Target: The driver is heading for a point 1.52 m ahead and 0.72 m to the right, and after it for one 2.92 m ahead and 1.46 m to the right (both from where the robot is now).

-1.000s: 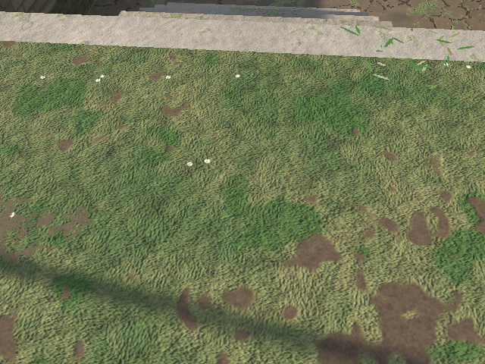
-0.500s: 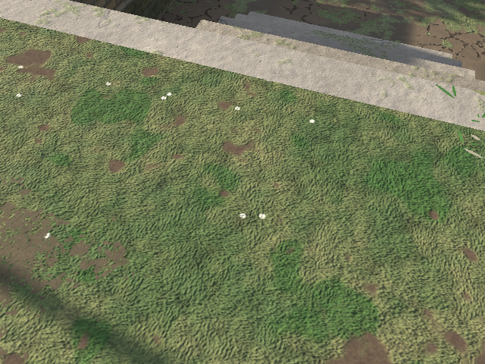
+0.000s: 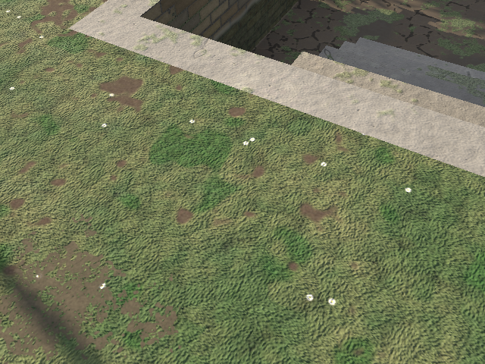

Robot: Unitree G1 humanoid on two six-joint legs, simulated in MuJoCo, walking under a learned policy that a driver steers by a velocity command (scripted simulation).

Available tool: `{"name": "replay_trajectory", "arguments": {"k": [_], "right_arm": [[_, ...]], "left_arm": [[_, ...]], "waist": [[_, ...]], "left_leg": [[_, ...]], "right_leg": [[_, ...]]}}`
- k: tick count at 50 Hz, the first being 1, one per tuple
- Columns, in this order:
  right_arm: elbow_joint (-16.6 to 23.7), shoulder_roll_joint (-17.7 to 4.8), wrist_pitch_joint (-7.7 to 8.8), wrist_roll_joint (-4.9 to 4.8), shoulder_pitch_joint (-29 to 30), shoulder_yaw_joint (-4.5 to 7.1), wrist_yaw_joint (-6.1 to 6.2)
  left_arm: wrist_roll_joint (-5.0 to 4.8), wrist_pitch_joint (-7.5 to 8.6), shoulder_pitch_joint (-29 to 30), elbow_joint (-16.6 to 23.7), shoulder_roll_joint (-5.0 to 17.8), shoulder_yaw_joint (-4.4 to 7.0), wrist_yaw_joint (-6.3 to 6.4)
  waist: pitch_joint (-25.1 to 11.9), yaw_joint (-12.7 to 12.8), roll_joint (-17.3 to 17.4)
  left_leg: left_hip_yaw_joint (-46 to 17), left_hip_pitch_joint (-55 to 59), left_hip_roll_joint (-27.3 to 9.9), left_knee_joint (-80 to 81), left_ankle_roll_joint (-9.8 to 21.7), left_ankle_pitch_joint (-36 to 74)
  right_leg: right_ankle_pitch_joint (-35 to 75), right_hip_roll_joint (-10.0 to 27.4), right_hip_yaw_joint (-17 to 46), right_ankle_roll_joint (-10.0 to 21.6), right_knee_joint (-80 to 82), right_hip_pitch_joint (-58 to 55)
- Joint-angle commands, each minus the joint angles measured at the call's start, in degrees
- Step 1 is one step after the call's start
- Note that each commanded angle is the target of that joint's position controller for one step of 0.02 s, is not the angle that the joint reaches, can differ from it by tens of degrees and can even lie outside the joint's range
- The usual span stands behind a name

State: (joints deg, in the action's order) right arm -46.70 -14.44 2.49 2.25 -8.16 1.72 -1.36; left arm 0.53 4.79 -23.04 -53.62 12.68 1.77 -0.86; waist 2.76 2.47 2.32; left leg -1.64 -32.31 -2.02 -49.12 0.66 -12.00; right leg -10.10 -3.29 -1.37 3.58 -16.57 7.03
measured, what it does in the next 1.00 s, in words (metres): steps on the spot, turning right: left foot, then right foot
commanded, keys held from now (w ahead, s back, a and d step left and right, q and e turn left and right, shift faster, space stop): e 1.00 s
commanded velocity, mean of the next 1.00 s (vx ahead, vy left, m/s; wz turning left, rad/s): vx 0.07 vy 0.00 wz -0.49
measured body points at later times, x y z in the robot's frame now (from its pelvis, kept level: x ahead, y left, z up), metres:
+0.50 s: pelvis +0.07 +0.03 -0.01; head +0.09 +0.03 +0.44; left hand +0.25 +0.26 -0.14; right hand +0.10 -0.26 -0.13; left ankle +0.16 +0.10 -0.75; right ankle +0.04 -0.08 -0.71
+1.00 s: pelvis +0.05 +0.01 -0.01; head +0.07 -0.01 +0.44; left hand +0.29 +0.19 -0.11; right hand +0.01 -0.29 -0.12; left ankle +0.12 +0.12 -0.71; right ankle +0.02 -0.07 -0.75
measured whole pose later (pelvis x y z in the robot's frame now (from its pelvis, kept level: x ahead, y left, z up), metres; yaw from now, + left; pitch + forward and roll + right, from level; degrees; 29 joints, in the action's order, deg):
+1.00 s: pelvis +0.05 +0.01 -0.01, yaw -34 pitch +1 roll +1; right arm -42.0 -15.8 -2.7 0.6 -9.8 2.9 1.2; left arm 1.0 -2.8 -14.3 -40.2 16.9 4.1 -0.4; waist 2.6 1.6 -0.3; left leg -2.8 -23.0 1.8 -45.2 -1.5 -23.4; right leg -10.9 -6.7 9.4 3.8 -26.4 16.0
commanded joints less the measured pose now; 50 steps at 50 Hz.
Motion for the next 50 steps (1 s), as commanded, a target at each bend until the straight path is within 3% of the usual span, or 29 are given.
{"name": "replay_trajectory", "arguments": {"k": [1,4,6,7,8,9,10,11,12,13,14,17,21,26,28,29,30,31,32,34,36,37,39,44,50], "right_arm": [[2.28,-1.15,0.28,-0.83,-0.89,-0.59,0.47],[2.80,-3.02,0.36,-1.29,0.65,-0.38,1.67],[1.76,-4.02,1.01,-1.22,-2.91,0.01,2.40],[1.07,-5.37,1.75,-0.63,-5.53,0.41,2.88],[1.27,-9.47,2.43,0.45,-9.48,1.31,3.52],[2.29,-12.35,1.54,-0.40,-10.28,1.96,3.22],[2.58,-10.69,0.26,-2.27,-10.65,2.29,3.07],[3.64,-6.81,-0.15,-2.32,-7.53,1.32,3.21],[4.37,-4.37,-0.44,-1.91,-3.36,0.56,3.55],[4.66,-3.80,-0.64,-1.46,-1.54,0.30,3.91],[4.71,-4.07,-0.70,-1.23,-0.97,0.43,4.23],[4.48,-4.54,-0.49,-0.89,-1.72,0.77,4.30],[4.31,-5.78,-1.11,-0.54,-2.16,1.38,4.13],[4.20,-9.05,-2.21,-0.12,-3.06,2.75,3.12],[4.16,-10.35,-2.73,-0.62,-2.58,3.34,2.97],[3.79,-10.22,-3.12,-0.72,-3.39,3.55,2.87],[3.19,-8.35,-3.68,-0.58,-5.86,3.46,2.43],[6.75,-3.14,-4.21,-0.89,-6.48,2.18,2.32],[7.96,-6.06,-4.98,-0.17,1.26,2.53,3.04],[6.88,-5.82,-4.91,-1.72,-1.24,2.67,2.51],[4.78,-7.36,-4.39,-0.34,-4.90,3.33,2.13],[4.71,-7.37,-4.37,-0.26,-5.25,3.45,1.91],[5.51,-6.24,-4.54,-0.74,-4.20,3.19,1.81],[7.67,-5.90,-4.86,-1.12,-0.82,2.63,2.39],[9.44,-6.06,-4.07,-2.05,-1.04,1.99,2.93]], "left_arm": [[-0.19,0.11,0.63,2.64,8.71,1.60,0.24],[-0.25,-1.10,0.04,2.83,9.70,2.11,0.60],[-0.49,-1.76,1.87,3.63,9.98,2.50,1.05],[-0.95,-1.84,2.27,4.13,9.47,2.57,1.10],[-1.56,-1.58,1.40,6.23,6.69,1.94,1.14],[-1.84,-2.30,-6.51,6.12,2.41,1.34,1.89],[-0.84,-3.84,-7.33,4.92,6.88,2.40,2.47],[0.40,-4.88,-3.77,4.82,8.23,3.04,2.27],[0.83,-5.49,-0.71,5.45,7.53,3.20,1.77],[0.95,-6.21,0.72,6.00,7.16,3.36,1.31],[1.07,-6.98,0.67,6.07,6.68,3.37,0.96],[0.70,-8.38,1.00,6.89,6.05,3.50,0.69],[0.85,-9.65,6.17,9.77,5.62,2.97,-0.36],[0.25,-9.54,9.58,12.99,6.47,2.51,-1.37],[0.10,-8.97,7.64,13.22,6.38,2.48,-1.52],[0.11,-8.47,5.41,12.56,6.92,2.64,-1.40],[0.58,-7.79,4.36,12.38,9.32,3.15,-0.90],[0.87,-7.47,5.86,14.91,18.03,4.89,-0.37],[1.47,-7.64,2.68,14.09,18.85,5.76,0.49],[0.78,-7.64,10.07,14.73,13.99,4.33,1.31],[0.19,-7.28,13.74,16.34,11.70,3.76,1.21],[-0.12,-7.04,12.76,16.48,10.88,3.52,0.97],[-0.39,-6.63,10.12,16.01,11.47,3.81,0.76],[0.19,-6.75,5.98,15.71,12.74,4.48,1.12],[0.68,-7.19,7.85,16.64,14.23,5.16,0.41]], "waist": [[-3.69,-2.15,-9.35],[-4.27,-1.63,-9.69],[-4.20,-3.67,-8.59],[-4.89,-4.78,-6.07],[-10.39,-5.08,1.77],[-16.00,-2.37,11.57],[-18.41,-3.78,9.22],[-12.47,-2.89,3.35],[-7.98,-1.71,2.92],[-5.79,-0.90,4.28],[-5.13,-0.39,5.46],[-6.64,0.09,4.24],[-5.96,-1.28,5.70],[-6.65,-2.79,6.41],[-6.93,-1.26,5.34],[-6.63,-0.34,3.01],[-4.32,-0.40,-5.76],[-1.73,-2.12,-22.43],[1.01,2.59,-14.37],[1.72,-3.10,-10.05],[-1.94,-4.22,-10.59],[-3.95,-3.90,-9.03],[-4.93,-2.93,-7.52],[-4.43,-0.19,-9.64],[-5.60,-0.58,-9.75]], "left_leg": [[3.74,8.43,3.06,8.09,-1.32,5.66],[2.21,10.82,4.03,13.45,-0.62,5.68],[0.92,16.56,3.85,21.25,0.43,8.23],[-0.55,22.51,1.66,26.26,1.29,14.29],[-9.74,32.52,-10.42,24.94,3.99,32.52],[-19.91,39.86,-24.14,21.72,11.16,55.49],[-22.60,37.34,-24.85,24.31,15.62,46.74],[-18.67,31.91,-20.86,27.57,14.63,34.46],[-14.14,26.62,-17.37,30.28,12.65,27.06],[-10.30,23.26,-15.20,32.06,11.60,24.94],[-7.04,20.56,-13.69,32.86,11.49,24.61],[-2.66,19.36,-13.32,33.01,12.42,23.72],[-0.37,19.09,-14.16,34.63,12.34,9.36],[1.57,18.09,-16.21,32.62,11.18,3.18],[3.46,16.61,-16.13,29.25,8.78,2.92],[5.64,13.75,-15.13,25.49,5.89,1.91],[10.15,8.99,-11.33,16.01,1.36,-4.85],[13.60,-5.78,-0.54,2.97,-3.80,-23.95],[4.00,-5.62,0.63,-6.69,-3.46,-22.66],[0.11,-2.72,-0.20,-9.27,-2.45,-11.04],[1.00,-1.54,1.02,-12.24,-2.07,-6.64],[0.87,-1.01,1.41,-13.40,-2.25,-6.75],[0.23,-2.25,1.44,-12.26,-2.81,-7.06],[-0.88,-2.42,2.15,-2.84,-3.20,-9.92],[-1.13,7.93,5.02,7.12,-1.44,-12.54]], "right_leg": [[44.81,10.68,5.91,6.37,-0.53,2.52],[39.68,11.56,9.91,5.56,-4.88,0.83],[31.52,11.32,13.21,4.04,-9.37,1.73],[25.08,9.15,13.09,2.47,-14.38,4.24],[9.21,5.49,10.47,0.52,-25.54,10.02],[-27.47,-2.14,3.91,-0.36,-39.56,17.83],[-30.74,-1.48,2.45,-0.63,-47.80,20.97],[-25.88,0.88,3.66,-1.18,-50.92,22.71],[-21.69,2.37,3.77,-2.09,-50.38,22.97],[-19.09,3.36,3.71,-3.24,-49.93,22.31],[-16.98,3.34,2.85,-4.20,-50.63,20.72],[-14.53,2.86,1.94,-5.23,-50.22,19.41],[-12.93,4.42,0.72,-5.04,-40.68,18.89],[-15.27,3.80,-2.78,-2.76,-28.22,11.37],[-11.96,3.00,-4.06,-1.04,-19.34,5.91],[-8.47,2.29,-3.20,0.03,-12.48,1.37],[-8.02,7.03,6.42,1.33,-1.84,-0.48],[1.48,24.80,32.17,7.24,2.87,-1.51],[6.41,25.59,30.75,12.29,3.59,5.96],[2.71,16.99,20.53,8.96,2.61,8.56],[10.01,12.74,16.55,7.87,0.47,4.91],[13.81,12.64,16.59,8.19,-0.49,3.15],[16.55,13.01,17.90,8.90,-1.51,-0.27],[13.79,13.62,23.49,10.55,-2.76,-3.64],[17.97,12.13,29.10,9.82,-5.24,1.20]]}}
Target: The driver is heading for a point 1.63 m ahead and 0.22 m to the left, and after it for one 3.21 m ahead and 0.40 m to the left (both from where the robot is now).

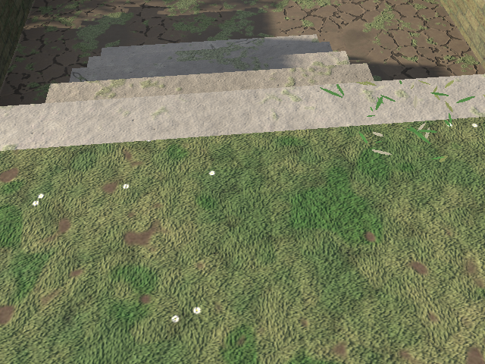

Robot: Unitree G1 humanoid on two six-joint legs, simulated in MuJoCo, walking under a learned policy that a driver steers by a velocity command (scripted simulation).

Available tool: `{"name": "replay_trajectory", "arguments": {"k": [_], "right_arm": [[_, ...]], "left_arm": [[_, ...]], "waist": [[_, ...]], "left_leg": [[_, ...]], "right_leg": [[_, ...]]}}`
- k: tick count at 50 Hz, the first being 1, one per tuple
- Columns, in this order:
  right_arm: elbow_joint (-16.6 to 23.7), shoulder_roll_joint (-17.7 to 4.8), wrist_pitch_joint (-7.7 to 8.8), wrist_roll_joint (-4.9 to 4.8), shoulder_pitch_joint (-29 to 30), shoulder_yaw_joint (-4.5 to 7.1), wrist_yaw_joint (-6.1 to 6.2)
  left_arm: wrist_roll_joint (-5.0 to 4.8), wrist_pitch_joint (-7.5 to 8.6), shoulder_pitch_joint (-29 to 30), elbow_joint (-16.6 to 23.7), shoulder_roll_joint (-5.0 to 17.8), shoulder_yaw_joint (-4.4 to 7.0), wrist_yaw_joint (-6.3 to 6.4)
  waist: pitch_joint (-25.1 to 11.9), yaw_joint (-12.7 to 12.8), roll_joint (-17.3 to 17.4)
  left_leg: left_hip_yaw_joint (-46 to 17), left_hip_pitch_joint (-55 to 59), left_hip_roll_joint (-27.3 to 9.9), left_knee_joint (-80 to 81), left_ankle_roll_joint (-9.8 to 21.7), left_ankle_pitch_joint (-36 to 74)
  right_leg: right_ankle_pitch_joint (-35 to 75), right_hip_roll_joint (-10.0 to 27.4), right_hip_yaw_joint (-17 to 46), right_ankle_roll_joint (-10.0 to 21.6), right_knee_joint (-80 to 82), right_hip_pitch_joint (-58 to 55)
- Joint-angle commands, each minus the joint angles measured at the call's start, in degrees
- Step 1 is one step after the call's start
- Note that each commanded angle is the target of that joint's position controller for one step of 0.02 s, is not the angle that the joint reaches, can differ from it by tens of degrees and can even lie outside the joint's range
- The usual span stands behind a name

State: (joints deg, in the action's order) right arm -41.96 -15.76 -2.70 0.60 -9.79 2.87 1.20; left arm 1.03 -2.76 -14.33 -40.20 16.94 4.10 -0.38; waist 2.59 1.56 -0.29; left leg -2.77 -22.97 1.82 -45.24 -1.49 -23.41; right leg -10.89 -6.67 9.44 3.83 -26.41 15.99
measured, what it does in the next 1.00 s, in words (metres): steps on the spot: left foot, then right foot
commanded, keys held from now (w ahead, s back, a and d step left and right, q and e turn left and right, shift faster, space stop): e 0.02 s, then no key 0.60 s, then w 0.38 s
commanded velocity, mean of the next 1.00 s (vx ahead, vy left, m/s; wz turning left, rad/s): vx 0.10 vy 0.00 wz -0.15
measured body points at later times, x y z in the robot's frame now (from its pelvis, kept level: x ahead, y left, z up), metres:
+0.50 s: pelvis -0.02 +0.02 +0.00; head +0.00 +0.01 +0.45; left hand +0.11 +0.26 -0.13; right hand +0.06 -0.25 -0.13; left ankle +0.01 +0.12 -0.74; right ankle -0.06 -0.09 -0.74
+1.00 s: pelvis +0.05 +0.04 +0.00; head +0.06 +0.06 +0.45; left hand +0.12 +0.30 -0.15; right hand +0.05 -0.24 -0.13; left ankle +0.05 +0.11 -0.74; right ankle -0.03 -0.08 -0.69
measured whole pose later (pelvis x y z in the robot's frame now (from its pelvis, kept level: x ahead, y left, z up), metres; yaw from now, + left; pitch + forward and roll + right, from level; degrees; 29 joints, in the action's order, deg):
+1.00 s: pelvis +0.05 +0.04 +0.00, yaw -7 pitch -1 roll -1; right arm -53.8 -14.7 3.3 1.5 -19.7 2.7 -0.6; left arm 1.5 1.5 -17.2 -55.9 15.8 2.6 -0.7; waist 0.8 -0.4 -1.9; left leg 3.4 -10.1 2.2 -26.0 4.4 -15.5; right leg -23.1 -1.4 2.3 5.9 -49.9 15.7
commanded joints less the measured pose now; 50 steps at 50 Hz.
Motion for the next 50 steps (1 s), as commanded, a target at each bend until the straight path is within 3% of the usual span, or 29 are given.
{"name": "replay_trajectory", "arguments": {"k": [1,4,5,6,7,9,10,13,16,19,21,22,23,24,25,28,31,33,35,37,39,42,44,45,46,47,48,49,50], "right_arm": [[4.81,-4.83,1.30,-0.60,-0.25,0.77,0.48],[3.36,-4.54,2.21,-0.29,-6.25,0.54,1.38],[3.97,-8.25,2.54,0.64,-5.52,1.15,1.91],[6.21,-13.02,2.36,0.72,-0.60,1.70,1.70],[5.26,-12.21,2.16,1.09,-2.54,2.00,1.09],[5.48,-6.03,2.48,0.28,2.25,0.28,0.29],[5.79,-5.54,2.57,0.48,3.78,0.09,0.35],[4.40,-5.22,2.90,0.34,0.76,-0.11,0.60],[2.69,-5.60,2.91,0.35,-1.46,-0.09,0.35],[0.98,-7.28,2.14,0.69,-3.10,0.49,-0.25],[0.00,-7.09,1.89,0.19,-3.08,0.47,-0.36],[0.02,-5.99,2.32,0.17,-3.92,0.19,-0.44],[1.10,-3.94,2.89,-0.33,-4.90,-0.31,-0.84],[-0.22,-2.65,2.54,-0.43,-3.80,-0.89,-0.64],[-1.03,-3.43,2.28,0.07,-2.60,-0.78,-0.47],[-3.30,-4.96,2.31,0.24,-2.54,-0.20,-0.76],[-6.17,-4.13,2.63,0.02,-3.88,-0.53,-0.59],[-7.67,-4.03,2.43,0.30,-4.14,-0.41,-0.63],[-7.14,-4.03,2.13,1.08,-2.23,-0.18,-1.11],[-6.10,-2.87,2.56,1.48,-0.43,-0.41,-1.55],[-5.66,-3.81,3.56,1.17,-0.35,-0.04,-1.97],[-6.06,-3.63,5.01,0.73,-1.71,0.15,-2.55],[-8.98,-2.39,5.43,0.51,-9.07,0.24,-2.36],[-11.34,-3.57,5.71,0.64,-14.73,0.83,-1.91],[-12.70,-7.34,6.31,1.40,-21.44,1.73,-1.19],[-13.51,-12.64,6.37,1.05,-25.69,2.82,-1.35],[-13.21,-9.98,5.95,1.04,-21.46,2.14,-1.40],[-11.31,-7.45,6.19,0.86,-15.90,1.43,-1.68],[-10.51,-6.01,6.67,0.78,-13.02,1.02,-1.80]], "left_arm": [[0.13,0.30,-0.02,3.33,10.00,2.89,-0.22],[-0.85,0.25,3.71,3.66,8.09,2.28,0.02],[-1.06,0.51,1.79,3.94,4.98,1.38,0.22],[-1.00,0.74,-1.46,4.37,2.60,0.78,0.57],[0.87,0.47,-0.48,3.47,7.65,2.06,0.86],[0.40,0.06,-1.35,1.25,7.37,2.28,0.40],[0.24,-0.18,-2.04,0.59,6.82,2.14,0.04],[-0.20,-0.60,-0.79,-0.11,4.98,1.20,-0.43],[-0.46,-1.02,1.75,-0.38,2.65,-0.23,-0.21],[-1.04,-0.95,1.92,-1.50,2.70,-0.80,0.47],[-0.70,-0.08,-0.62,-3.34,2.30,-1.30,1.06],[0.04,0.71,-0.34,-3.46,4.16,-1.21,1.44],[0.69,1.40,1.27,-3.11,8.53,-0.60,1.81],[-0.04,1.82,3.91,-3.67,5.67,-1.44,1.44],[-0.09,2.20,5.62,-3.53,3.49,-2.18,1.19],[-0.26,2.70,3.46,-6.15,4.00,-2.46,1.91],[-0.43,2.90,2.35,-8.33,3.59,-2.66,2.04],[-0.34,2.55,0.67,-9.95,4.95,-2.11,2.01],[0.00,1.80,-1.57,-10.73,7.55,-1.02,1.73],[0.06,1.92,-2.40,-11.15,8.17,-0.40,1.48],[0.48,2.93,-2.14,-11.44,7.21,-0.29,1.28],[-0.10,4.42,-0.65,-11.97,7.12,0.15,0.93],[-0.69,4.67,2.21,-11.74,7.05,0.35,0.70],[-0.30,4.87,2.38,-11.64,5.64,0.03,0.67],[0.21,5.34,3.77,-10.48,1.80,-1.11,0.41],[0.05,5.76,4.82,-8.33,0.20,-1.61,0.14],[1.10,5.63,4.19,-8.94,4.18,-0.71,-0.02],[0.87,5.82,3.55,-9.84,3.95,-0.72,-0.74],[0.55,6.09,2.46,-10.85,3.18,-0.96,-1.33]], "waist": [[-5.68,-0.18,-7.36],[-6.32,-3.98,-5.77],[-6.44,-2.50,2.21],[-5.20,-0.10,13.10],[-4.66,-1.75,10.88],[-1.43,1.00,5.54],[-2.07,1.50,7.35],[-3.41,-0.53,8.27],[-4.07,-2.30,9.31],[-3.79,-2.96,11.34],[-3.68,-0.72,8.53],[-5.27,-1.28,5.87],[-6.07,-3.76,-3.07],[-4.75,-3.72,-5.93],[-3.02,-3.46,-5.47],[-0.83,-2.37,-5.49],[-0.73,-2.24,-2.81],[-0.93,-1.53,-3.50],[3.89,0.10,-7.02],[8.18,0.94,-8.77],[7.31,0.36,-7.12],[4.63,-1.26,-6.09],[3.01,-5.40,-4.48],[1.65,-7.39,-1.23],[-0.23,-10.23,9.15],[-0.34,-10.31,18.20],[3.62,-6.65,9.64],[5.92,-3.82,4.99],[5.70,-2.39,3.59]], "left_leg": [[-0.12,1.00,1.73,5.84,1.14,-1.06],[0.03,15.08,0.44,24.65,2.73,10.00],[-9.70,19.30,-9.48,30.90,4.98,7.56],[-25.06,20.21,-22.29,33.96,10.29,14.57],[-25.04,12.92,-24.48,31.35,15.98,21.34],[-14.94,9.00,-17.09,30.30,14.20,23.76],[-11.19,10.26,-14.04,29.69,12.52,25.25],[-7.44,15.72,-12.35,27.31,12.69,33.86],[-7.38,18.10,-12.41,26.08,12.74,31.52],[-8.52,17.20,-12.07,24.34,12.73,32.15],[-7.78,13.48,-11.17,21.76,9.69,33.51],[-7.82,9.92,-10.68,21.25,6.95,29.53],[-3.47,6.72,-6.24,19.22,4.47,21.63],[-1.15,12.96,-3.88,23.02,3.57,11.48],[-1.48,15.01,-3.95,23.74,3.15,12.59],[-2.24,16.02,-4.98,23.99,3.46,18.62],[-2.48,15.10,-5.40,25.13,3.19,18.84],[0.20,13.39,-2.48,21.74,3.47,6.64],[3.80,3.97,0.61,13.76,4.13,-3.20],[5.00,-1.94,-1.15,6.37,4.76,-1.36],[3.29,-6.03,-3.21,2.28,5.45,-2.54],[4.72,0.52,-2.98,9.06,5.99,0.87],[7.98,16.77,-0.36,19.29,6.25,8.24],[6.23,26.58,0.15,21.70,6.09,7.00],[-9.28,33.53,-10.69,30.53,7.50,-4.93],[-33.87,34.40,-22.83,40.35,12.49,-21.33],[-34.38,27.88,-24.17,40.20,14.58,-23.71],[-29.25,24.12,-21.68,39.69,13.90,-19.87],[-23.41,22.84,-18.78,40.14,12.56,-12.47]], "right_leg": [[19.51,15.01,19.36,8.87,4.29,-7.00],[12.64,10.82,17.53,3.22,0.74,-0.57],[-0.54,6.37,12.52,-0.25,-5.79,4.86],[-18.60,-4.19,0.93,-2.70,-15.20,13.58],[-23.10,-1.71,-0.80,-3.36,-26.51,10.91],[-16.35,-0.31,0.39,-3.95,-33.45,8.61],[-14.04,-0.57,-0.29,-4.47,-34.72,8.63],[-13.80,-0.29,-1.82,-6.24,-30.54,8.87],[-15.55,2.03,-4.53,-6.45,-17.70,4.50],[-13.94,2.41,-8.63,-5.09,-5.24,-1.58],[0.66,3.61,-8.17,-3.57,9.94,-10.12],[4.55,7.60,-2.82,-2.58,11.24,-15.57],[12.70,15.18,5.45,-0.08,8.86,-16.43],[13.37,17.29,5.38,2.38,7.90,-7.81],[7.85,15.29,4.43,1.52,8.41,-5.68],[3.58,11.66,1.95,-0.58,9.40,-4.61],[4.00,11.26,1.18,-0.50,9.16,-6.31],[-13.79,10.50,2.33,1.35,10.79,-6.14],[-33.68,14.69,9.74,5.46,15.89,-4.34],[-37.66,20.97,17.21,9.63,20.48,-3.07],[-30.39,22.41,17.57,10.88,21.03,-7.08],[-19.44,19.16,10.15,9.32,18.59,-7.62],[-17.68,15.63,4.29,7.19,13.54,1.28],[-17.62,12.98,1.84,5.88,7.52,7.73],[-15.64,7.53,-5.11,3.44,-8.80,14.72],[-20.16,1.31,-10.40,2.17,-22.90,24.88],[-18.45,5.05,-5.67,3.16,-31.25,25.67],[-12.57,7.61,-4.85,3.47,-33.36,25.38],[-8.14,9.28,-5.53,2.88,-33.09,23.87]]}}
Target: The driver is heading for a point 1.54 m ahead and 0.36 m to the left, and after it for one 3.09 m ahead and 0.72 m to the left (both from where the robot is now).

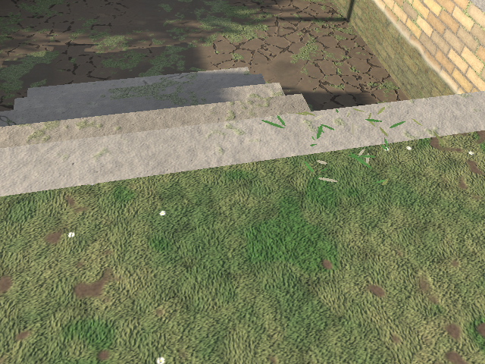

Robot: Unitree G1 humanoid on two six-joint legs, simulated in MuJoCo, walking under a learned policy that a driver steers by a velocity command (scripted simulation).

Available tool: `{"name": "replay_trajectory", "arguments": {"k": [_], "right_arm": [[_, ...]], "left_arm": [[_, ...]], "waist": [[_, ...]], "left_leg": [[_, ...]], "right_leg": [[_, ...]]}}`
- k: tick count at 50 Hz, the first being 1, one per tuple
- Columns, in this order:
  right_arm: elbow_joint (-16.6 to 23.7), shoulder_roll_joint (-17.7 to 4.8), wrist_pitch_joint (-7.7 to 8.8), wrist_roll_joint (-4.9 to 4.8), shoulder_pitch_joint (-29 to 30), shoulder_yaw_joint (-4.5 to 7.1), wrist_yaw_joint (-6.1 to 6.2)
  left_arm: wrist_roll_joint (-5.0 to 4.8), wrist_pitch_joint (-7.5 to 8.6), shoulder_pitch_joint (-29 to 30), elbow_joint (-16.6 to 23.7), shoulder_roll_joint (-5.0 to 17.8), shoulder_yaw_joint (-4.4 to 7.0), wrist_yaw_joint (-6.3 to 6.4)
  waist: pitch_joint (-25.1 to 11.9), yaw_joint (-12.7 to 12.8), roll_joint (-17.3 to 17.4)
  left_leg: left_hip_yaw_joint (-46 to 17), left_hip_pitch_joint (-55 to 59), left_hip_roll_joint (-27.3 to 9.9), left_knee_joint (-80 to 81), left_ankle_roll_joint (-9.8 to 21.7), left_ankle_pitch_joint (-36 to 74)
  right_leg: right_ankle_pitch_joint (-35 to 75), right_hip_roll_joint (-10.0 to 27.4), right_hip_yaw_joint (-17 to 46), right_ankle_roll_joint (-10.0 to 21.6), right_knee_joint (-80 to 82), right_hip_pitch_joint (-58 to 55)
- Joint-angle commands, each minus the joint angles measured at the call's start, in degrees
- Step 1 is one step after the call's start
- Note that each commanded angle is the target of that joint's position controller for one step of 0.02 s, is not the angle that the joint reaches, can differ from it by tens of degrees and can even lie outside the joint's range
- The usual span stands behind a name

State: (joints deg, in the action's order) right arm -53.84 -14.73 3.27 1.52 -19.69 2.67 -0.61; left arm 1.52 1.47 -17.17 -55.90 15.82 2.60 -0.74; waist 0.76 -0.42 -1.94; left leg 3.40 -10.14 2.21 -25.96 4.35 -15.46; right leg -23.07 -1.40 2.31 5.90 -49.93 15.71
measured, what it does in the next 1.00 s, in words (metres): walks ahead: right foot, then left foot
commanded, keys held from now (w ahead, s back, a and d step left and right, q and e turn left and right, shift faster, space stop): w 0.60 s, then w+q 0.40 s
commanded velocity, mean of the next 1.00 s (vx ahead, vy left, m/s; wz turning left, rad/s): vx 0.47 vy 0.00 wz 0.12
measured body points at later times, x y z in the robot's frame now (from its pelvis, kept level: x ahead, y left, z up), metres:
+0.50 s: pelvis +0.26 -0.03 -0.01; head +0.29 -0.03 +0.43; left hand +0.38 +0.23 -0.14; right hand +0.24 -0.27 -0.16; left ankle +0.09 +0.08 -0.64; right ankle +0.33 -0.08 -0.74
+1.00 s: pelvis +0.54 +0.01 -0.02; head +0.58 +0.02 +0.42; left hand +0.45 +0.24 -0.17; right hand +0.75 -0.19 -0.14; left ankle +0.62 +0.07 -0.74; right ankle +0.36 -0.09 -0.69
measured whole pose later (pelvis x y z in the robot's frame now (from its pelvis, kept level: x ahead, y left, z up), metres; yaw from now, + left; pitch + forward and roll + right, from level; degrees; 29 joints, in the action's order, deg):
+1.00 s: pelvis +0.54 +0.01 -0.02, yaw +11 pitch +0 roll +0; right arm -49.9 -11.8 3.2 2.3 -3.6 2.2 -1.5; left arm 1.0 4.3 -23.6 -59.9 11.2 1.3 1.5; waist 3.9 1.1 -0.6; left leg 6.9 -24.8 4.5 -33.6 9.6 -9.4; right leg -25.7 0.6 -10.0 2.6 -47.6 2.7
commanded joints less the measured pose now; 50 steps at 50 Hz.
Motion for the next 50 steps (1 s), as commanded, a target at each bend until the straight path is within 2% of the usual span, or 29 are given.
{"name": "replay_trajectory", "arguments": {"k": [1,3,6,10,12,14,16,17,18,19,20,21,22,23,24,25,26,27,28,30,32,37,42,45,46,47,48,49,50], "right_arm": [[1.51,-6.36,1.21,-0.31,-2.39,0.88,0.16],[-0.06,-5.08,2.01,-0.48,-4.73,0.30,0.30],[-2.79,-4.28,2.27,-1.00,-9.68,-0.18,0.41],[-4.29,-3.42,2.06,-0.73,-11.13,-0.80,0.73],[-5.04,-3.57,2.14,-0.65,-11.79,-0.90,0.92],[-5.78,-4.15,2.23,-0.55,-11.77,-0.81,1.09],[-6.04,-4.73,2.34,-0.57,-9.92,-0.69,1.25],[-6.01,-5.34,2.35,-0.59,-8.73,-0.53,1.40],[-5.99,-5.98,2.11,-0.38,-7.77,-0.31,1.52],[-5.79,-6.39,1.72,-0.51,-6.69,-0.17,1.51],[-4.87,-5.23,1.64,-0.80,-7.07,-0.57,1.29],[-3.72,2.19,1.49,-2.25,-14.14,-1.87,0.50],[-4.45,-3.52,1.41,-1.27,-11.90,-0.32,0.63],[-2.18,-4.79,1.53,-0.89,-5.81,0.25,0.64],[-1.38,-4.28,1.94,-0.74,-2.44,0.13,0.39],[-1.51,-3.16,1.66,-0.53,-1.67,0.16,0.24],[-1.57,-2.14,0.87,0.31,-2.49,0.00,-0.09],[-1.97,-0.84,0.15,0.56,-3.25,-0.19,-0.48],[-1.85,-0.26,-0.31,0.64,-3.07,-0.23,-0.77],[-0.65,-0.25,-1.03,0.77,0.32,-0.18,-1.11],[0.94,-0.75,-1.46,0.48,5.35,-0.15,-1.32],[4.31,0.22,-1.00,-0.52,15.57,-0.82,-1.66],[7.11,0.58,-0.67,-0.17,22.29,-1.40,-1.77],[6.56,-0.69,-0.48,0.18,18.17,-0.65,-1.36],[5.29,-1.62,-0.37,0.25,13.56,-0.09,-1.11],[3.25,-3.01,-0.10,0.42,6.84,0.76,-0.95],[0.86,-5.63,0.16,1.22,-1.76,2.09,-0.64],[0.71,-11.90,-0.12,1.67,-7.07,4.04,0.16],[1.24,-13.54,-0.92,0.26,-4.93,4.53,-0.13]], "left_arm": [[0.33,1.92,5.26,4.37,3.94,0.50,-1.30],[0.96,1.40,5.68,3.84,3.32,0.25,-1.73],[0.83,0.69,10.23,5.30,2.31,-0.11,-1.82],[0.42,0.55,19.48,8.90,0.71,-1.05,-1.82],[0.04,0.69,22.66,10.16,-0.06,-1.57,-1.77],[-0.19,0.82,23.76,11.08,0.28,-1.62,-1.52],[-0.23,1.10,21.43,10.99,1.33,-1.20,-0.98],[-0.18,1.33,17.81,10.01,2.17,-0.74,-0.55],[-0.23,1.67,11.16,7.93,3.45,-0.02,-0.08],[-0.15,2.14,1.59,4.69,4.52,0.78,0.47],[1.07,2.50,-7.25,2.54,7.65,1.94,1.21],[2.53,2.47,-11.10,2.31,13.23,3.35,1.36],[-0.15,1.79,-7.65,2.24,10.77,3.18,0.55],[-1.00,1.86,-0.18,3.30,7.98,2.48,0.47],[-0.96,2.43,3.25,3.74,4.17,1.60,0.19],[-0.69,3.02,4.03,3.14,2.42,1.08,0.24],[-0.71,3.46,3.59,2.01,0.72,0.50,0.44],[-0.60,3.96,2.53,1.21,0.16,0.23,0.50],[-0.69,4.51,0.81,0.37,0.55,0.28,0.52],[-0.93,5.01,-1.60,-0.78,2.08,0.53,0.54],[-0.75,5.06,-3.70,-1.30,2.79,0.60,0.63],[-0.74,5.16,-7.89,-2.43,1.89,-0.06,1.07],[-0.17,4.80,-12.15,-4.20,1.86,-0.45,2.26],[-0.05,4.28,-10.57,-4.04,3.86,-0.07,3.17],[0.14,3.88,-9.79,-3.77,4.72,0.20,3.33],[0.20,3.44,-9.11,-3.30,5.57,0.47,3.25],[-0.15,3.33,-7.28,-2.05,5.96,0.57,3.04],[-0.95,3.78,-7.56,1.08,2.38,-0.16,2.27],[-1.34,4.31,-6.58,3.91,2.28,0.26,1.38]], "waist": [[6.40,0.18,5.02],[4.35,-0.12,5.67],[4.32,-0.95,6.01],[6.77,-2.35,6.47],[7.39,-2.96,7.13],[7.65,-2.62,7.57],[6.37,-0.57,7.47],[4.17,1.27,7.79],[0.49,4.07,7.92],[-4.42,8.00,6.86],[-9.87,10.78,3.82],[-17.49,6.59,-8.91],[-17.22,6.85,-4.02],[-6.17,3.78,-2.17],[-1.52,2.82,0.63],[0.98,0.97,1.12],[1.60,-0.86,0.42],[1.33,-1.63,-0.01],[1.28,-1.93,-0.04],[2.52,-2.06,-0.22],[4.02,-1.03,0.00],[5.37,1.76,-0.53],[5.97,3.70,-0.84],[2.68,0.81,-2.82],[0.12,-1.23,-3.47],[-3.48,-3.88,-3.92],[-7.51,-8.31,-2.55],[-13.51,-8.61,6.80],[-16.84,-5.73,12.83]], "left_leg": [[-25.00,10.44,-17.14,21.18,5.77,-12.81],[-17.64,12.33,-14.33,20.08,4.97,3.04],[-12.22,14.32,-13.19,18.53,5.37,19.38],[-8.21,11.98,-11.46,18.91,5.63,27.47],[-7.02,11.40,-11.52,19.03,5.67,30.37],[-6.68,12.47,-12.79,18.82,5.73,34.14],[-5.73,14.43,-13.89,15.45,5.13,44.60],[-5.12,15.56,-14.10,11.07,4.47,53.09],[-4.55,16.60,-13.92,3.32,3.77,59.28],[-3.31,14.26,-12.57,-7.74,2.88,57.90],[-2.23,4.07,-10.42,-22.59,2.32,41.92],[-0.25,-16.50,-0.48,-46.16,-0.04,-1.80],[-7.18,-23.29,1.75,-53.64,0.98,-12.38],[-7.47,-26.70,-2.36,-52.63,1.56,-6.46],[-7.05,-25.06,-4.45,-49.17,1.72,-2.37],[-7.00,-22.16,-6.04,-46.06,1.60,-0.89],[-6.99,-18.74,-7.05,-43.35,0.99,-0.28],[-6.62,-16.88,-7.30,-41.75,0.45,-0.11],[-5.87,-16.92,-7.37,-40.66,-0.02,0.21],[-4.50,-20.26,-8.32,-37.34,-1.03,2.67],[-3.89,-24.97,-8.89,-33.63,-1.78,7.06],[-2.17,-26.76,-6.51,-19.64,-1.76,16.62],[2.28,-26.71,-4.25,-10.34,0.60,15.18],[5.51,-19.64,0.12,-8.27,3.76,7.00],[6.21,-15.02,2.05,-7.63,5.20,4.17],[5.76,-7.63,3.36,-5.02,6.85,3.68],[0.75,5.34,0.89,-1.45,9.63,4.74],[-20.76,20.89,-14.50,-0.75,15.69,3.08],[-47.77,29.48,-23.59,7.61,23.53,7.56]], "right_leg": [[7.32,5.02,0.55,0.00,-8.99,23.04],[11.39,5.32,-1.77,-1.64,-9.40,22.67],[13.73,5.40,-4.35,-3.54,-8.48,26.30],[17.50,4.19,-7.40,-4.79,2.31,25.86],[19.57,3.13,-8.63,-4.21,9.02,22.53],[20.14,2.35,-9.08,-2.72,13.69,19.26],[18.94,0.91,-9.21,-0.44,16.45,14.20],[17.17,-0.53,-9.35,0.70,16.97,9.77],[15.25,-2.04,-9.09,1.85,17.80,3.56],[16.81,-2.77,-9.09,3.07,21.64,-7.09],[10.47,5.29,-0.57,5.26,22.75,-20.79],[2.94,23.70,28.75,13.12,25.84,-36.80],[-3.07,24.24,41.14,14.76,34.97,-33.29],[-4.51,22.02,30.33,12.52,36.53,-23.88],[1.35,19.60,23.39,11.05,38.73,-15.82],[7.64,16.98,17.91,9.14,39.94,-10.38],[12.21,14.74,13.63,7.57,40.85,-6.27],[15.55,13.81,11.00,7.07,41.35,-4.81],[19.03,13.24,9.40,7.18,41.71,-4.50],[20.84,12.42,6.45,7.22,43.23,-4.59],[21.71,12.03,3.57,6.33,44.73,-6.35],[31.15,10.55,-4.10,2.49,44.55,-10.68],[43.32,13.12,-8.41,1.71,40.87,-20.78],[66.85,14.48,-11.05,0.85,30.45,-25.13],[72.59,14.76,-11.75,0.78,23.29,-25.50],[71.28,14.80,-12.27,0.69,13.67,-23.80],[60.58,13.95,-13.24,-0.25,0.24,-14.82],[28.39,8.26,-14.61,-2.39,-20.85,3.14],[-7.58,-3.00,-5.43,-3.91,-35.02,21.52]]}}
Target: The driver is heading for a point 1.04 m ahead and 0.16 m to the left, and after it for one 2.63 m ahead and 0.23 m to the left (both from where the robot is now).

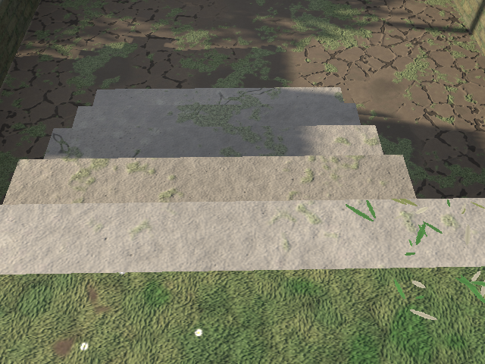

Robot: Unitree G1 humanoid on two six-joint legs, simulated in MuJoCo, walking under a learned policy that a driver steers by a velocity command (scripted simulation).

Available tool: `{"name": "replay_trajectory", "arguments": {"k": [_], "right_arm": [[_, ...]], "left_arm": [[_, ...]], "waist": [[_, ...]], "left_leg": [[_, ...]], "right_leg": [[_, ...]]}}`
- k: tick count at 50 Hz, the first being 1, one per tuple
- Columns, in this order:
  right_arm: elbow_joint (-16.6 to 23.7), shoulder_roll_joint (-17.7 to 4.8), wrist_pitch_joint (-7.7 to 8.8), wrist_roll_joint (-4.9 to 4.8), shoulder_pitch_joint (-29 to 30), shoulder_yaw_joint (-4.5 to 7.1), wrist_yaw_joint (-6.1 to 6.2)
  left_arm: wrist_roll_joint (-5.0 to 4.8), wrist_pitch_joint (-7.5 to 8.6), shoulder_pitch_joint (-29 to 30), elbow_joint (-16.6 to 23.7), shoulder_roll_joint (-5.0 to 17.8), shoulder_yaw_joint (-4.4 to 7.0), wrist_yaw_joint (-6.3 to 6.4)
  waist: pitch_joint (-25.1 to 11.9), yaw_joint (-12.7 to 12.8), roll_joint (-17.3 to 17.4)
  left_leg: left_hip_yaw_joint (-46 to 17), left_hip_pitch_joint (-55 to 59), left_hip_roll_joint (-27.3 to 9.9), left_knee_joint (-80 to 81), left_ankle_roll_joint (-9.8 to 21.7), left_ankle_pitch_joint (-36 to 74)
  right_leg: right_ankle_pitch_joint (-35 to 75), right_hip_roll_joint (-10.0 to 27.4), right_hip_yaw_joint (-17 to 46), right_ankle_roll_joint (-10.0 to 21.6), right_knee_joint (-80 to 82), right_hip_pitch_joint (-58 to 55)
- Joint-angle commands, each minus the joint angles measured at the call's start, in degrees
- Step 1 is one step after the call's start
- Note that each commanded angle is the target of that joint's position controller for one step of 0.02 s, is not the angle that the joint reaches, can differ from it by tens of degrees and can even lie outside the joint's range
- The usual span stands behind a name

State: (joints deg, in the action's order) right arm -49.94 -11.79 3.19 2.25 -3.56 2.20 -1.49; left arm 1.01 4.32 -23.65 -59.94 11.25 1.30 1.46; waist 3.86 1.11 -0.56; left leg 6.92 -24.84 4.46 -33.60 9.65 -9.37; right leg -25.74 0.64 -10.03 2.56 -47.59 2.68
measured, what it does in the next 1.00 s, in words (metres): walks ahead, turning left: right foot, then left foot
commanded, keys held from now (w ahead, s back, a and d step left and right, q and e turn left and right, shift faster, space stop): w+q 0.52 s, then w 0.48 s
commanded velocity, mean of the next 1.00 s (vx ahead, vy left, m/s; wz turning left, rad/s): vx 0.50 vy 0.00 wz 0.41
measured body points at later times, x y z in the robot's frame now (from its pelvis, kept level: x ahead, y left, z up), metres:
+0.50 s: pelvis +0.29 -0.01 +0.00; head +0.33 -0.01 +0.45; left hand +0.46 +0.26 -0.08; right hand +0.32 -0.30 -0.13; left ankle +0.09 +0.04 -0.70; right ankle +0.43 -0.08 -0.72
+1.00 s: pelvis +0.51 +0.08 +0.01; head +0.53 +0.10 +0.46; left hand +0.37 +0.29 -0.13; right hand +0.80 -0.03 -0.08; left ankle +0.56 +0.19 -0.72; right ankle +0.44 -0.08 -0.71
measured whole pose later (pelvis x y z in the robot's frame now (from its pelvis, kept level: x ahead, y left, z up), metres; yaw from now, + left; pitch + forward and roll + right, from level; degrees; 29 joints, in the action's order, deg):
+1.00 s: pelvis +0.51 +0.08 +0.01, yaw +24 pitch +1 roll -1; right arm -41.4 -12.5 2.9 3.0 -3.1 0.5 -1.5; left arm 0.4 3.0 -26.5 -52.5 13.8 1.8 -0.5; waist 1.4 4.1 0.1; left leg 3.7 -23.6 0.5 -30.3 5.3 -8.7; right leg -24.3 1.0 -5.8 1.0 -30.4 2.9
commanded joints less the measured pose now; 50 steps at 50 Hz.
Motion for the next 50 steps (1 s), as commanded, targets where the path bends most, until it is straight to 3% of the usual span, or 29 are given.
{"name": "replay_trajectory", "arguments": {"k": [1,2,3,5,7,9,13,18,19,21,23,24,25,26,27,28,29,30,33,35,41,44,46,47,48,49,50], "right_arm": [[-2.99,-14.59,-1.20,-1.87,-18.08,4.73,0.82],[-2.42,-11.61,-1.15,-1.99,-14.81,4.11,0.96],[-2.12,-9.11,-0.98,-1.72,-12.32,3.48,1.05],[-1.92,-7.46,-0.12,-2.15,-11.03,2.72,1.53],[-2.26,-9.24,0.86,-2.38,-12.98,3.05,1.46],[-2.31,-10.78,0.98,-2.36,-15.08,3.44,1.45],[-2.37,-10.56,0.42,-2.25,-20.21,3.44,1.38],[-2.00,-11.31,-0.21,-1.48,-24.62,3.60,2.09],[-1.73,-11.59,-0.26,-1.27,-24.66,3.64,2.33],[-0.47,-12.70,-0.22,-1.08,-22.04,3.92,2.82],[0.92,-14.02,0.34,-1.32,-18.43,4.18,2.30],[2.17,-12.37,0.92,-1.99,-17.99,3.75,1.66],[4.10,-6.06,1.21,-3.15,-21.75,2.32,1.62],[5.35,-8.33,0.73,-2.93,-26.55,2.60,1.81],[3.15,-10.95,-0.30,-1.16,-24.49,2.94,2.22],[3.56,-10.12,-0.43,-0.60,-20.13,2.80,1.57],[4.02,-8.51,-0.56,-0.64,-18.79,2.55,1.11],[4.41,-7.90,-1.00,-0.08,-18.07,2.45,0.62],[4.81,-6.72,-2.14,0.08,-18.10,2.12,-0.05],[6.34,-6.40,-2.51,0.17,-14.39,1.79,-0.38],[10.71,-4.13,-1.83,-0.20,-0.88,-0.48,-1.63],[12.02,-5.00,-1.48,-0.43,2.39,-0.73,-1.25],[12.16,-5.78,-1.05,-0.35,1.94,-0.51,-0.69],[11.26,-5.97,-0.79,-0.19,-1.13,-0.26,-0.34],[8.78,-6.60,-0.30,0.34,-7.95,0.29,0.10],[5.95,-9.64,0.27,1.28,-17.26,1.53,0.82],[5.34,-15.49,0.44,1.98,-25.22,2.84,1.68]], "left_arm": [[0.06,2.00,5.76,9.28,8.67,1.87,-1.09],[-0.41,2.73,7.82,10.29,8.51,1.78,-1.32],[-0.25,2.63,7.63,9.94,8.06,1.90,-1.23],[1.54,0.40,6.27,10.26,6.65,1.71,-1.45],[1.94,-1.28,7.31,11.46,5.88,1.65,-1.82],[1.87,-1.88,11.99,13.74,5.98,1.60,-2.06],[1.44,-2.05,21.83,17.76,6.28,1.30,-2.41],[0.80,-1.45,29.95,21.74,6.87,0.55,-2.79],[0.61,-1.21,30.49,22.40,7.22,0.51,-2.78],[0.47,-0.56,26.77,22.26,8.75,0.87,-2.56],[0.41,0.37,14.24,18.78,11.49,2.03,-1.61],[1.36,1.05,5.80,17.55,14.35,2.93,-0.70],[2.58,0.85,0.52,18.07,18.77,3.76,0.14],[1.75,-0.41,3.51,18.19,20.22,4.46,-0.08],[1.24,-0.91,8.34,19.36,13.42,3.26,-0.33],[0.87,-0.82,10.80,19.38,8.95,2.16,-0.66],[1.26,-0.58,11.51,18.78,7.57,1.70,-0.87],[1.16,-0.11,10.32,17.76,7.53,1.60,-0.81],[0.48,1.70,6.78,15.42,8.18,1.81,-1.66],[0.10,2.20,5.50,14.46,9.00,2.04,-1.83],[-0.38,1.30,1.93,12.27,9.69,2.13,-2.15],[-0.34,0.65,-1.56,10.85,11.44,2.49,-2.25],[-0.18,-0.05,-2.33,10.27,12.36,2.71,-2.03],[-0.26,-0.45,-2.29,10.06,12.82,2.76,-1.80],[-0.57,-0.84,-2.11,9.76,12.58,2.66,-1.68],[-0.86,-0.82,-2.16,10.39,11.07,2.13,-1.57],[-1.27,-0.69,-3.04,13.66,5.92,0.75,-1.82]], "waist": [[-12.05,-6.56,3.38],[-6.43,-5.03,1.06],[-2.68,-2.27,-2.29],[-2.32,0.64,-1.14],[-2.69,1.09,0.07],[-1.77,0.10,1.52],[-1.21,-3.77,3.81],[-1.14,-6.88,4.64],[-1.11,-6.79,4.94],[-1.65,-4.10,5.64],[-7.29,2.00,3.92],[-13.70,5.70,0.27],[-21.80,4.87,-9.20],[-25.04,0.90,-18.41],[-14.93,-0.33,-6.60],[-7.91,0.17,-1.12],[-5.18,-0.80,-1.20],[-3.90,-1.15,-3.64],[-4.66,-2.24,-5.00],[-3.69,-2.29,-4.80],[-1.25,0.12,-4.79],[-0.73,1.42,-5.11],[-0.68,1.00,-5.09],[-1.88,-0.50,-4.98],[-4.91,-3.68,-2.96],[-10.78,-7.23,0.21],[-18.58,-8.82,10.63]], "left_leg": [[-42.43,39.06,-23.14,16.83,15.43,-0.33],[-35.87,30.92,-21.44,18.69,12.86,2.57],[-30.97,23.99,-18.46,20.08,10.09,8.11],[-24.28,16.91,-13.89,20.92,7.70,15.53],[-21.96,14.90,-11.90,21.13,7.55,20.47],[-21.23,13.96,-10.47,22.08,6.64,20.17],[-22.18,18.13,-9.08,21.10,3.85,20.84],[-25.50,25.53,-10.41,17.26,3.41,24.48],[-26.52,26.47,-11.05,16.21,3.16,25.29],[-27.68,25.32,-11.58,13.07,1.33,28.18],[-26.14,20.93,-8.42,0.91,-1.33,35.91],[-23.49,14.24,-4.72,-12.25,-2.70,26.75],[-17.01,1.72,1.09,-28.81,-4.12,-7.67],[-13.85,-8.40,3.45,-37.98,-4.36,-23.57],[-14.25,-11.54,-1.49,-41.82,-4.30,-17.69],[-13.39,-10.91,-2.88,-39.80,-4.65,-12.91],[-13.20,-9.38,-4.28,-37.07,-4.99,-10.71],[-13.14,-8.10,-5.11,-34.98,-5.42,-10.12],[-12.92,-6.67,-4.32,-32.28,-6.12,-9.18],[-13.00,-10.22,-4.64,-29.05,-6.81,-6.33],[-5.65,-6.49,-6.66,-8.40,-7.89,4.19],[-3.29,-3.41,-6.08,-3.30,-6.69,2.27],[-2.56,-1.18,-5.02,-0.17,-5.36,-1.27],[-2.10,3.15,-3.63,2.59,-4.59,-2.34],[-1.61,12.15,-1.98,7.06,-3.52,-0.63],[-6.83,25.40,-6.03,7.98,-1.47,-2.00],[-29.32,39.72,-23.64,11.33,3.08,-9.24]], "right_leg": [[1.17,0.38,13.26,0.35,-35.83,40.69],[6.22,2.48,12.78,0.26,-31.16,39.64],[7.94,4.12,12.49,-0.23,-26.05,36.32],[8.36,5.37,12.36,-2.32,-20.06,30.12],[9.31,5.07,10.90,-3.93,-16.34,29.64],[13.60,5.14,9.81,-5.15,-11.07,31.63],[22.30,4.01,9.39,-5.69,-0.17,35.35],[24.02,1.29,9.80,-4.56,9.29,36.01],[23.18,0.82,10.22,-4.07,11.02,34.97],[20.28,-0.24,11.13,-2.65,15.62,27.54],[18.94,-2.60,10.21,-0.34,20.50,9.28],[15.52,4.33,16.40,1.77,21.97,-4.41],[10.29,20.68,34.85,4.83,23.12,-18.49],[6.20,26.65,56.92,10.75,30.68,-19.36],[-0.62,23.78,50.43,10.31,31.24,-10.74],[2.48,19.73,40.21,9.15,32.24,-2.78],[8.72,16.68,33.09,7.70,33.59,1.83],[15.00,14.69,28.35,7.29,34.30,4.56],[27.97,13.05,21.78,7.85,35.18,5.86],[28.70,13.25,19.48,8.73,36.84,4.88],[30.37,10.24,11.25,7.55,38.33,6.57],[33.14,12.32,12.06,7.52,36.91,3.80],[37.39,13.43,12.38,7.16,33.89,0.84],[42.44,13.17,11.77,6.64,30.02,-0.13],[47.27,10.94,9.22,5.51,21.15,0.86],[41.76,8.33,6.81,3.94,8.92,7.30],[15.36,2.95,3.59,1.49,-11.16,22.15]]}}
Keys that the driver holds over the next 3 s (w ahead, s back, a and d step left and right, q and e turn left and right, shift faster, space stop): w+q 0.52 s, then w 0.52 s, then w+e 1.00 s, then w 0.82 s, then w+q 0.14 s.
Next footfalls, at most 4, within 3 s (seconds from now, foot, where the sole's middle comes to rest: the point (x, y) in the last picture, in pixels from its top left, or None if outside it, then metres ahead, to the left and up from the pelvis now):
0.48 right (283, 356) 0.47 -0.07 -0.75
0.98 left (181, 309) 0.59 0.21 -0.75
1.48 right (214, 235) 0.83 0.13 -0.75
2.14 left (171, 183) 1.17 0.32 -0.93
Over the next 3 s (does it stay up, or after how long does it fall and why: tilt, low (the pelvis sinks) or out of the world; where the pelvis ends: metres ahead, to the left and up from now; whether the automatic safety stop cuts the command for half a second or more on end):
stays up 1.46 0.09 -0.35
